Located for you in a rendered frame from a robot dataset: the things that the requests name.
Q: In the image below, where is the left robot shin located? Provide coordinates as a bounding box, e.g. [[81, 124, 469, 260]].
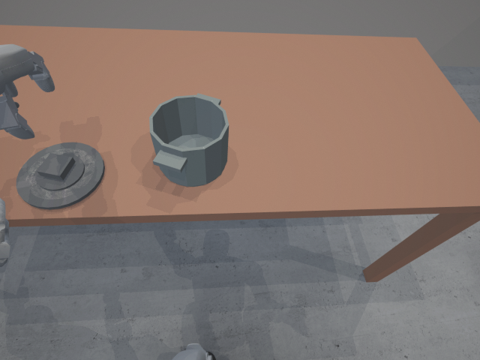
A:
[[186, 343, 206, 353]]

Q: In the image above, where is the robot left hand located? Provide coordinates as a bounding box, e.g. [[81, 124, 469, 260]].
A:
[[0, 44, 55, 140]]

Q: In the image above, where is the table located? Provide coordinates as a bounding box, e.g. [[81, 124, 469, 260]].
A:
[[0, 25, 480, 283]]

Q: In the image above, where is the lid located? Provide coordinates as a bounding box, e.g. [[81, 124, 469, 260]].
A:
[[16, 142, 105, 210]]

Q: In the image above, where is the knob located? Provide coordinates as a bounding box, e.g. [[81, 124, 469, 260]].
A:
[[37, 153, 76, 180]]

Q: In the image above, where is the pot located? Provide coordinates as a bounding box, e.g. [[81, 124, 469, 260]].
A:
[[149, 93, 229, 187]]

